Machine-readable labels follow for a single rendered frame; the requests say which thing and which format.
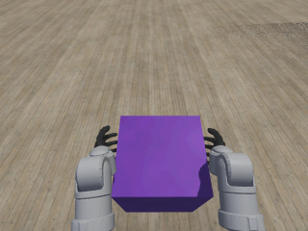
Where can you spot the right robot hand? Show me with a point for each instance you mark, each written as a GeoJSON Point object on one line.
{"type": "Point", "coordinates": [217, 140]}

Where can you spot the right robot forearm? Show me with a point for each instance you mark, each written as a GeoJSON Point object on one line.
{"type": "Point", "coordinates": [237, 190]}

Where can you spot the left robot forearm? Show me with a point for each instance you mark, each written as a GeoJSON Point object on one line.
{"type": "Point", "coordinates": [93, 188]}

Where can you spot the carton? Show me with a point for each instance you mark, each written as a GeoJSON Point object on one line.
{"type": "Point", "coordinates": [161, 164]}

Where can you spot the left robot hand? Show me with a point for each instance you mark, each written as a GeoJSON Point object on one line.
{"type": "Point", "coordinates": [101, 138]}

